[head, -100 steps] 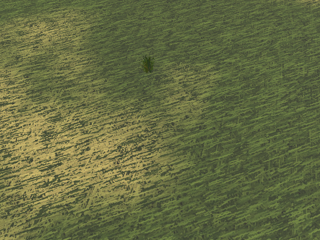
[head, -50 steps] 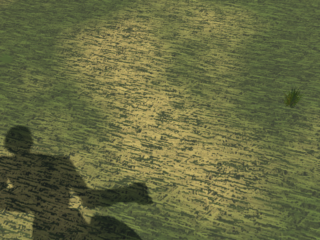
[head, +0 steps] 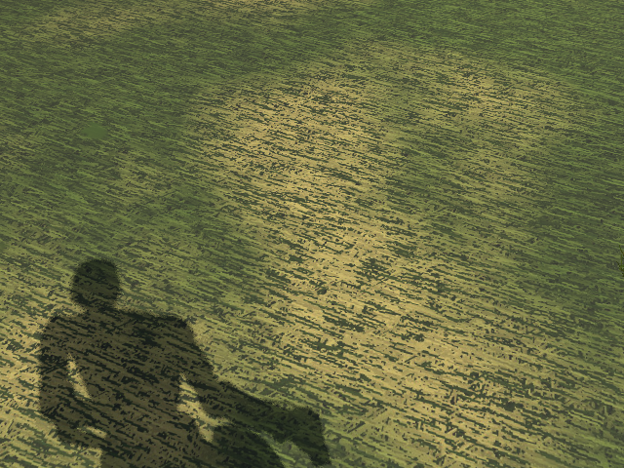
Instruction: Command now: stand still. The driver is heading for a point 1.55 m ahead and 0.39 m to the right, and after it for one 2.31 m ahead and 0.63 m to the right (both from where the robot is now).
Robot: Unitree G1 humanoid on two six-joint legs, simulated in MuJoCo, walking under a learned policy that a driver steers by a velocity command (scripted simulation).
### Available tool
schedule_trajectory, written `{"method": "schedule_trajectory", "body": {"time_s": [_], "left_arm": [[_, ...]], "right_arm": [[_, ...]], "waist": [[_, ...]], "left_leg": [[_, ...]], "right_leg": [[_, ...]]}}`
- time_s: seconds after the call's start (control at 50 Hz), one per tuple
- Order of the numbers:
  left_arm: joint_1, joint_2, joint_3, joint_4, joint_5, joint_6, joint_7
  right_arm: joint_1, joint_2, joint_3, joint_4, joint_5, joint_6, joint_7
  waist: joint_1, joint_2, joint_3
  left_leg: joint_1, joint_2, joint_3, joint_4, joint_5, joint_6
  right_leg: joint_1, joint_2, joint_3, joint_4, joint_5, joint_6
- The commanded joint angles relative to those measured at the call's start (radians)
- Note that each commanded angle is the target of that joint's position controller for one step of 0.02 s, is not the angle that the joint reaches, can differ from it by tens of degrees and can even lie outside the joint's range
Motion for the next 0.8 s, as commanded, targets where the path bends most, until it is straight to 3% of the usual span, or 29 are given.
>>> {"method": "schedule_trajectory", "body": {"time_s": [0.02, 0.3, 0.58, 0.62, 0.64, 0.68, 0.72, 0.76, 0.8], "left_arm": [[-0.008, 0.114, 0.024, -0.026, -0.001, -0.012, 0.003], [0.021, 0.119, 0.016, 0.078, -0.004, -0.008, 0.011], [0.056, 0.112, 0.008, 0.133, -0.006, -0.002, 0.015], [0.079, 0.124, 0.013, 0.147, -0.011, 0.004, 0.021], [0.088, 0.158, 0.024, 0.146, -0.018, 0.006, 0.024], [0.143, 0.215, 0.044, 0.151, -0.026, 0.001, 0.028], [0.150, 0.216, 0.052, 0.144, -0.018, -0.020, 0.028], [0.123, 0.194, 0.052, 0.122, -0.028, -0.034, 0.023], [0.084, 0.196, 0.055, 0.103, -0.043, -0.034, 0.021]], "right_arm": [[0.002, -0.112, -0.025, -0.020, 0.001, -0.010, -0.007], [0.008, -0.101, -0.019, 0.109, 0.004, -0.013, -0.014], [0.031, -0.088, -0.004, 0.192, 0.006, -0.018, -0.017], [0.047, -0.070, 0.001, 0.206, 0.011, -0.017, -0.018], [0.037, -0.072, 0.001, 0.198, 0.015, -0.020, -0.018], [-0.016, -0.067, 0.005, 0.160, 0.018, -0.046, -0.010], [-0.047, -0.074, 0.002, 0.141, 0.028, -0.075, 0.007], [-0.036, -0.077, -0.002, 0.138, 0.037, -0.096, 0.021], [-0.027, -0.067, -0.003, 0.145, 0.037, -0.112, 0.029]], "waist": [[0.002, -0.003, -0.034], [0.005, -0.007, -0.014], [0.008, -0.004, -0.003], [0.013, -0.035, -0.012], [0.022, -0.079, 0.012], [0.047, -0.174, 0.069], [0.050, -0.161, 0.121], [0.028, -0.116, 0.105], [0.006, -0.105, 0.068]], "left_leg": [[0.025, 0.044, -0.041, -0.066, 0.211, 0.015], [0.027, 0.039, -0.016, -0.091, 0.192, 0.003], [0.009, 0.038, 0.001, -0.104, 0.174, -0.003], [-0.015, -0.005, 0.053, -0.057, -0.027, 0.003], [-0.074, -0.032, 0.088, 0.012, -0.147, 0.009], [-0.219, -0.007, 0.114, 0.201, -0.185, 0.023], [-0.328, 0.064, 0.067, 0.371, -0.217, 0.042], [-0.378, 0.106, 0.054, 0.359, -0.241, 0.062], [-0.235, 0.089, 0.098, 0.174, -0.164, 0.065]], "right_leg": [[-0.015, -0.060, 0.065, -0.103, 0.151, -0.020], [-0.010, -0.051, 0.068, -0.136, 0.133, -0.029], [-0.006, -0.044, 0.070, -0.148, 0.129, -0.037], [-0.005, -0.040, 0.087, -0.183, -0.160, -0.057], [-0.018, -0.073, 0.145, -0.219, -0.342, -0.089], [-0.023, -0.255, 0.395, -0.350, -0.575, -0.194], [-0.026, -0.354, 0.518, -0.405, -0.501, -0.259], [0.037, -0.343, 0.463, -0.393, -0.379, -0.235], [-0.001, -0.261, 0.312, -0.363, -0.243, -0.183]]}}
Velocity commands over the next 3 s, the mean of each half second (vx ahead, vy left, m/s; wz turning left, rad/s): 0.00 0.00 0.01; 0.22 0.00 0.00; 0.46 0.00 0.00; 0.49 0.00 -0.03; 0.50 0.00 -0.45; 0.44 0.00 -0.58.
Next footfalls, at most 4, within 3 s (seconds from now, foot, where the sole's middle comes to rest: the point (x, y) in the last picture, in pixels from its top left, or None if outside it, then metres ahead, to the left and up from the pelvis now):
0.88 left None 0.09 0.14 -0.77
1.36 right None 0.46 -0.09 -0.77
1.92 left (264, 360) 0.77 0.15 -0.77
2.48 right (371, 274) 1.03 -0.12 -0.77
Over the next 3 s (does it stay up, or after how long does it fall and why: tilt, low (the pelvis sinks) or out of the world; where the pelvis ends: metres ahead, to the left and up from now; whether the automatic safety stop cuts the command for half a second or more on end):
stays up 1.18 -0.08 -0.02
